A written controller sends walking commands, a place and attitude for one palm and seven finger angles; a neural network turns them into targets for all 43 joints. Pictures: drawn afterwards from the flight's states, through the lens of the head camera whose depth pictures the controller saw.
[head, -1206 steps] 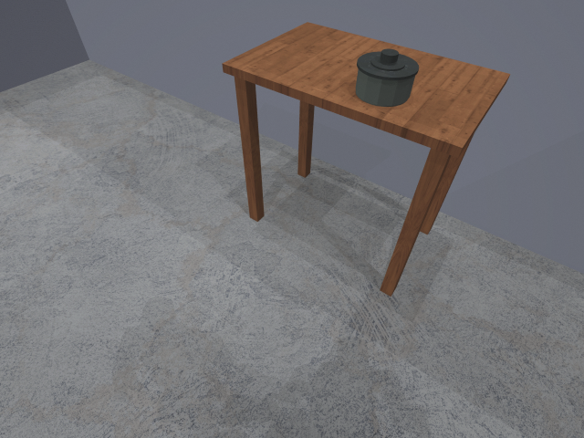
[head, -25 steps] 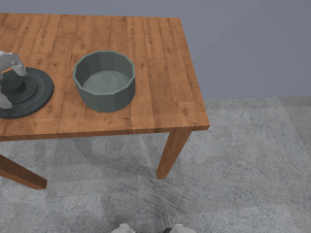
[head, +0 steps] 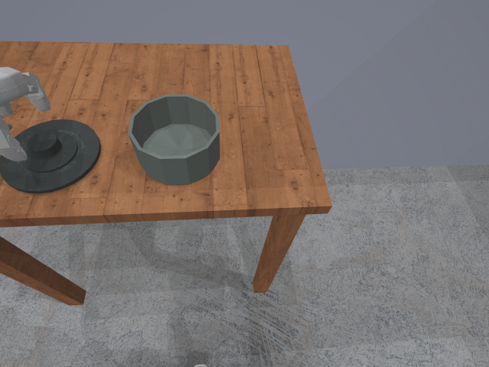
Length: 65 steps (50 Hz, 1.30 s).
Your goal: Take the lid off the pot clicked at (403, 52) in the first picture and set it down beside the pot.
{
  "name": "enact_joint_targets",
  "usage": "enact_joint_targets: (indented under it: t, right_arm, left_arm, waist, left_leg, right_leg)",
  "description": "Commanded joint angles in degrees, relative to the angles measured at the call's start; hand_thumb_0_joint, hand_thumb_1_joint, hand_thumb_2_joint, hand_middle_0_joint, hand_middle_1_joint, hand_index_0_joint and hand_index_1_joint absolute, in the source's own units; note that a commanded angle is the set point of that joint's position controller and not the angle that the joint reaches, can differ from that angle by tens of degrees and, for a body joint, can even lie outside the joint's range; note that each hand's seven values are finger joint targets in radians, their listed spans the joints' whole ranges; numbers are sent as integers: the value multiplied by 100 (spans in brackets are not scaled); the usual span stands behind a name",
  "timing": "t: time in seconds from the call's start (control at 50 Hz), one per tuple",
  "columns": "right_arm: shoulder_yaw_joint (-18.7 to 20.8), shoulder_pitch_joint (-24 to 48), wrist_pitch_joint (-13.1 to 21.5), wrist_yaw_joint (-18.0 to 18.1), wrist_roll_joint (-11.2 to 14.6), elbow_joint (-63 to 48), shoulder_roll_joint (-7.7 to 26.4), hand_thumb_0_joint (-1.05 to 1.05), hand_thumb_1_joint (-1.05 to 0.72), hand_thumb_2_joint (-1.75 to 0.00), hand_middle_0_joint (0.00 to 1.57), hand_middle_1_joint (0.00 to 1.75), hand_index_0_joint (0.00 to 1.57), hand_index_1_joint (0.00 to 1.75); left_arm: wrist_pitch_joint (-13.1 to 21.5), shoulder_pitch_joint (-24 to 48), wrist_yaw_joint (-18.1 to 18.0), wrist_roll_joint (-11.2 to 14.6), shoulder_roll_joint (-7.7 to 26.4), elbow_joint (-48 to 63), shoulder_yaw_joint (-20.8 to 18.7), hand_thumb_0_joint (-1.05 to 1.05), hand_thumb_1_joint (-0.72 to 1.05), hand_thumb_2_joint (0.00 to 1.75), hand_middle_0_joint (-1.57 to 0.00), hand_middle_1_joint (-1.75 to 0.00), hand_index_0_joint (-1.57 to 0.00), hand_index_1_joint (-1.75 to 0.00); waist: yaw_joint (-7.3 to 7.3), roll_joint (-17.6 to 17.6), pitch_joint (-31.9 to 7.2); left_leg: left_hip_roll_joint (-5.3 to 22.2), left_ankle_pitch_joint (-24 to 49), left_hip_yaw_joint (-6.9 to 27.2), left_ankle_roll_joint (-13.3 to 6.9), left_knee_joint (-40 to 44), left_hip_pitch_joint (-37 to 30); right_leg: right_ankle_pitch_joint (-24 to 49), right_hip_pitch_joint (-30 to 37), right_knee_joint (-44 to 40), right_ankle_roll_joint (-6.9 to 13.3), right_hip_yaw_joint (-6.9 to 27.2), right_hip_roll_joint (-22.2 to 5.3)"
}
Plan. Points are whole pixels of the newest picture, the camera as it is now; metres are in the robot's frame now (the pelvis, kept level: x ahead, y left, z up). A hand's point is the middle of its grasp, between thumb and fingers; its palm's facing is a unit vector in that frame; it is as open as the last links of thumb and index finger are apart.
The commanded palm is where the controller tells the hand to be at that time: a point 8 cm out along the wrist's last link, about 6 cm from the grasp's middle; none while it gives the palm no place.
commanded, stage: raise the empty hand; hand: left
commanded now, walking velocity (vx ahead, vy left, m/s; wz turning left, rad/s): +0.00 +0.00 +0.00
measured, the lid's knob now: (45, 144) +0.49 +0.34 +0.04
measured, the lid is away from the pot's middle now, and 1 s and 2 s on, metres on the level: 0.23 0.23 0.23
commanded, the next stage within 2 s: draw the hand back to the body in 0.58 s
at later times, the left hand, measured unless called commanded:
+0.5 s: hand out of the picture +0.45 +0.34 +0.17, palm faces -0.38 -0.12 -0.92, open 11.0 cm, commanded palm +0.48 +0.35 +0.24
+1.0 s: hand out of the picture +0.45 +0.34 +0.17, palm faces -0.35 -0.09 -0.93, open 11.0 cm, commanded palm +0.43 +0.33 +0.24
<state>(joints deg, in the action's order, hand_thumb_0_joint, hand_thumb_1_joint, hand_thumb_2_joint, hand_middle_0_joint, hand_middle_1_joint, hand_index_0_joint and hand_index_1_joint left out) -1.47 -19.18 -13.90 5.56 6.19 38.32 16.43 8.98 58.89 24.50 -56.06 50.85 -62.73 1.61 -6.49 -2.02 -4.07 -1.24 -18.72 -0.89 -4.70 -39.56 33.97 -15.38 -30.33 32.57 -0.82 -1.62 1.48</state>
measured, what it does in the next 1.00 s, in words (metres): stands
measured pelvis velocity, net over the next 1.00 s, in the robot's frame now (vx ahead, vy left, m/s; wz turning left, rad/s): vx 0.01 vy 0.00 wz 0.01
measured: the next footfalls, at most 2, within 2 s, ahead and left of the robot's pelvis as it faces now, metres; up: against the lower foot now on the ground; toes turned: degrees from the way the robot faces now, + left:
none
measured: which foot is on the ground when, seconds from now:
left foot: down 0.00-1.00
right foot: down 0.00-1.00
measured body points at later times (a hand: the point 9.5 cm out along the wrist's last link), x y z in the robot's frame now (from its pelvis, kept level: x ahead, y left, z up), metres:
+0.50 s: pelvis +0.00 -0.01 +0.01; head +0.07 +0.01 +0.45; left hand +0.47 +0.35 +0.22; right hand +0.03 -0.29 -0.11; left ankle +0.00 +0.06 -0.72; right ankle +0.00 -0.14 -0.72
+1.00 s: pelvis +0.01 +0.00 +0.01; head +0.07 +0.01 +0.45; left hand +0.46 +0.34 +0.22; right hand +0.05 -0.27 -0.12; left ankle +0.00 +0.06 -0.72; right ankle +0.00 -0.14 -0.72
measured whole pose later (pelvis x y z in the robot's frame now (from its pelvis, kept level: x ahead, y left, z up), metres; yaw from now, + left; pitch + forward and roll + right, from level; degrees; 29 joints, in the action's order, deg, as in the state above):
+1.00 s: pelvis +0.01 +0.00 +0.01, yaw +0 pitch +11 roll -3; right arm -1.0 -17.3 -15.8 2.3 5.9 36.3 16.1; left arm 5.2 54.2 27.9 -53.0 51.0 -52.7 -0.3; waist -6.0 -2.8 -3.6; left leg -2.2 -17.3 -1.1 -5.2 -34.6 28.0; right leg -14.3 -24.6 28.2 -1.2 -1.2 0.6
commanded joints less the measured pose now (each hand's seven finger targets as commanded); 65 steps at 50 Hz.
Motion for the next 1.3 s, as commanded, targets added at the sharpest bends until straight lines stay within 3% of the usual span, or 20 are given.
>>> enact_joint_targets:
  t: [0.0,0.04,0.1,0.16,0.26,0.32,0.38,0.46,0.54,0.64,0.68,0.8,0.96,1.02,1.14,1.16,1.2,1.22,1.26,1.28]
  right_arm:
    - [332,-529,94,98,-52,-308,1050,0,-90,-90,20,30,20,30]
    - [322,-490,82,64,-33,-282,1070,0,-90,-90,20,30,20,30]
    - [279,-439,83,56,-16,-301,1083,0,-90,-90,20,30,20,30]
    - [315,-362,73,32,-24,-349,1086,0,-90,-90,20,30,20,30]
    - [291,-339,97,84,-10,-312,1091,0,-90,-90,20,30,20,30]
    - [226,-307,116,96,27,-203,1109,0,-90,-90,20,30,20,30]
    - [229,-300,138,81,3,-240,1103,0,-90,-90,20,30,20,30]
    - [237,-291,167,83,11,-254,1110,0,-90,-90,20,30,20,30]
    - [238,-354,157,52,28,-199,1119,0,-90,-90,20,30,20,30]
    - [283,-391,139,11,6,-143,1136,0,-90,-90,20,30,20,30]
    - [318,-441,147,-3,-18,-180,1148,0,-90,-90,20,30,20,30]
    - [351,-253,42,-135,-73,-485,1021,0,-90,-90,20,30,20,30]
    - [369,40,-97,-290,-65,-781,982,0,-90,-90,20,30,20,30]
    - [352,201,-116,-294,-71,-869,958,0,-90,-90,20,30,20,30]
    - [302,476,-92,-293,-77,-908,858,0,-90,-90,20,30,20,30]
    - [391,-236,348,-225,-40,-1247,574,0,-90,-90,20,30,20,30]
    - [206,269,515,-74,-80,-1101,724,0,-90,-90,20,30,20,30]
    - [224,344,628,-16,-108,-1117,791,0,-90,-90,20,30,20,30]
    - [185,455,787,49,-176,-1004,899,0,-90,-90,20,30,20,30]
    - [168,513,873,60,-218,-997,853,0,-90,-90,20,30,20,30]
  left_arm:
    - [27,2768,-188,197,1820,1063,-498,0,0,62,-34,-88,-34,-88]
    - [-73,2643,-173,186,1642,800,-324,0,0,62,-34,-88,-34,-88]
    - [-156,2576,-156,80,1600,690,-186,0,0,62,-34,-88,-34,-88]
    - [-179,3008,-93,119,1637,1246,-176,0,0,62,-34,-88,-34,-88]
    - [-178,3069,31,256,2010,1116,-461,0,0,62,-34,-88,-34,-88]
    - [-310,3114,67,174,1757,629,-60,0,0,62,-34,-88,-34,-88]
    - [-289,3337,61,38,1871,947,-89,0,0,62,-34,-88,-34,-88]
    - [-280,3425,159,148,2061,1062,-276,0,0,62,-34,-88,-34,-88]
    - [-374,3188,240,161,1735,563,-2,0,0,62,-34,-88,-34,-88]
    - [-374,3502,236,105,1591,835,116,0,0,62,-34,-88,-34,-88]
    - [-313,3485,223,114,1851,1094,-158,0,0,62,-34,-88,-34,-88]
    - [-177,2752,183,163,2015,1647,-618,0,0,62,-34,-88,-34,-88]
    - [-436,1613,131,457,1764,2275,-743,0,0,62,-34,-88,-34,-88]
    - [-495,1799,112,514,2075,2956,-1021,0,0,62,-34,-88,-34,-88]
    - [-606,1087,108,663,1452,3089,-727,0,0,62,-34,-88,-34,-88]
    - [-365,1525,-837,3944,-165,3169,-1376,0,0,62,-34,-88,-34,-88]
    - [-336,712,-1572,4456,-712,2978,-900,0,0,62,-34,-88,-34,-88]
    - [-287,691,-1799,4891,-631,3179,-1189,0,0,62,-34,-88,-34,-88]
    - [-214,665,-2234,5228,240,3699,-2102,0,0,62,-34,-88,-34,-88]
    - [-158,846,-2383,5312,386,4046,-2284,0,2,63,-33,-87,-33,-87]
  waist:
    - [-7,-816,-2369]
    - [-27,-607,-1928]
    - [15,-521,-1845]
    - [51,-898,-2144]
    - [37,-465,-2284]
    - [-62,-320,-1665]
    - [19,-783,-2039]
    - [44,-773,-2245]
    - [-43,-416,-1859]
    - [-82,-738,-2012]
    - [7,-777,-2336]
    - [172,-1029,-2608]
    - [218,-642,-2235]
    - [257,-709,-2440]
    - [268,-707,-1893]
    - [97,-705,-1182]
    - [181,-388,-763]
    - [229,-289,-949]
    - [417,-204,-1454]
    - [436,-358,-1596]
  left_leg:
    - [84,3218,483,356,270,-2600]
    - [55,2611,411,295,408,-2263]
    - [15,2332,336,262,483,-2059]
    - [38,2699,396,291,499,-2458]
    - [-2,2504,279,131,523,-2231]
    - [1,1657,165,86,677,-1717]
    - [6,2224,252,145,599,-2162]
    - [24,2636,279,137,583,-2317]
    - [32,2234,236,109,632,-2028]
    - [87,2632,345,196,596,-2424]
    - [85,3045,397,223,528,-2649]
    - [78,4186,527,361,413,-3023]
    - [78,4016,492,263,614,-2825]
    - [91,3874,575,239,729,-2959]
    - [91,3319,648,281,969,-2934]
    - [621,2531,1160,620,1350,-3813]
    - [825,815,1625,682,1888,-3727]
    - [754,505,1466,610,1943,-3633]
    - [513,813,975,460,1781,-3505]
    - [447,1059,840,496,1780,-3410]
  right_leg:
    - [1142,82,-284,309,-142,309]
    - [971,98,-360,315,-146,303]
    - [996,269,-352,337,-128,291]
    - [1091,343,-396,359,-117,276]
    - [1353,769,-448,304,-71,249]
    - [1092,730,-520,291,-55,220]
    - [1168,672,-480,328,-58,245]
    - [1400,836,-499,316,-77,245]
    - [1220,717,-519,278,-103,249]
    - [1133,402,-535,292,-131,268]
    - [1260,486,-483,294,-127,285]
    - [1506,553,-396,312,-175,293]
    - [1538,870,-519,306,-181,240]
    - [1450,1050,-590,298,-156,205]
    - [988,939,-755,329,-214,207]
    - [681,165,-835,442,-213,45]
    - [-49,156,-876,414,-85,50]
    - [0,403,-930,412,27,33]
    - [504,1148,-1116,434,105,23]
    - [741,1432,-1157,436,124,5]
